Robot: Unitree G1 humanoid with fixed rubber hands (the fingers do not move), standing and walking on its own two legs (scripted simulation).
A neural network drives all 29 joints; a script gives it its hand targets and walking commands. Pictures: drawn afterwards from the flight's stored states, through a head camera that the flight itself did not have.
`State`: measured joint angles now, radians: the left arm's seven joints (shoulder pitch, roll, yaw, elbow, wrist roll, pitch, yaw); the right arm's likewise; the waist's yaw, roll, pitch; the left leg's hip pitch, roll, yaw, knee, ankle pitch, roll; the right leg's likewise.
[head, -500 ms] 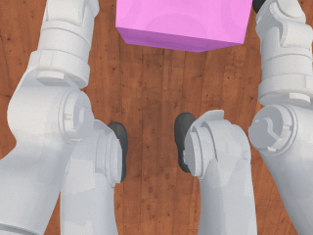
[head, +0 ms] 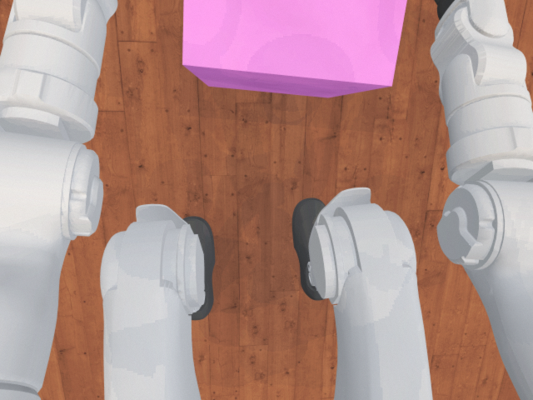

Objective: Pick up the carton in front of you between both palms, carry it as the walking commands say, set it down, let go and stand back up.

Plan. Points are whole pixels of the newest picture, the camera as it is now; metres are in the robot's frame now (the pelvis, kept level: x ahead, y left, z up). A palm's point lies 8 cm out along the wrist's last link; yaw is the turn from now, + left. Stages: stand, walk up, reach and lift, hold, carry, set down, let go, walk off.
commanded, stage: set down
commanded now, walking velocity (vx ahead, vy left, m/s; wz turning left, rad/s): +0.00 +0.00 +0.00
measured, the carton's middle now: (284, 4) +0.55 -0.06 -0.24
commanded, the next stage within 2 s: let go in 0.92 s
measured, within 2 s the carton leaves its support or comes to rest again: neither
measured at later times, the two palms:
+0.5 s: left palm out of the picture +0.60 +0.14 +0.02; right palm out of the picture +0.53 -0.24 +0.02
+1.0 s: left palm out of the picture +0.59 +0.15 +0.17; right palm out of the picture +0.52 -0.25 +0.17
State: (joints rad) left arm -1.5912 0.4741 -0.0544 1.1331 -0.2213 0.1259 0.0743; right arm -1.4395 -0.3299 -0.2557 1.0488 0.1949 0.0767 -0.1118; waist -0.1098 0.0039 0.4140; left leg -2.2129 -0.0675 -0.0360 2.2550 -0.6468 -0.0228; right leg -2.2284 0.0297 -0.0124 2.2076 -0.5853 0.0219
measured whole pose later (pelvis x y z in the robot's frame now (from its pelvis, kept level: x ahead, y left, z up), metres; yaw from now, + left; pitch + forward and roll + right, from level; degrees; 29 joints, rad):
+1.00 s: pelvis +0.03 +0.00 +0.26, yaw +1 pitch +47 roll +0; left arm -1.30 0.34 0.23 0.99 0.06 0.22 0.00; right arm -1.10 -0.22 -0.40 0.79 0.01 0.19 -0.03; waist -0.12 0.04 -0.05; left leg -1.66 -0.05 -0.04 1.21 -0.37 -0.01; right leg -1.67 0.02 0.02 1.19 -0.33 0.02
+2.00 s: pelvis +0.12 +0.01 +0.41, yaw +0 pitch +0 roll +0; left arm 0.22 0.21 0.05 0.45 0.01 0.07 -0.05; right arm 0.23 -0.21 -0.04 0.43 0.00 0.07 0.08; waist -0.01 0.01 0.05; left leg -0.16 -0.03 -0.03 0.44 -0.28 0.02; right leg -0.18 0.01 0.05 0.42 -0.25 0.02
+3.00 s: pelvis +0.14 -0.01 +0.41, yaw +1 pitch -1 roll +0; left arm 0.17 0.33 0.03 0.81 0.03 0.00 0.02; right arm 0.18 -0.35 -0.02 0.79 -0.04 0.00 -0.03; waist 0.00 0.02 0.01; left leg -0.14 -0.01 -0.06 0.47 -0.32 -0.01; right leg -0.16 0.03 0.02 0.47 -0.29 -0.02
